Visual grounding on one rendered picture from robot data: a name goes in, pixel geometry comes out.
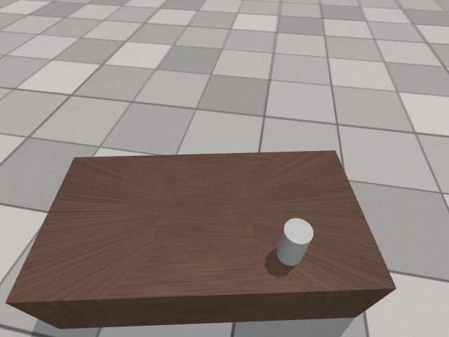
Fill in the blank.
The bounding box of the can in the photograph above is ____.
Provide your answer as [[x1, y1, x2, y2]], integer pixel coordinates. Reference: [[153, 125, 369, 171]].
[[276, 218, 314, 266]]

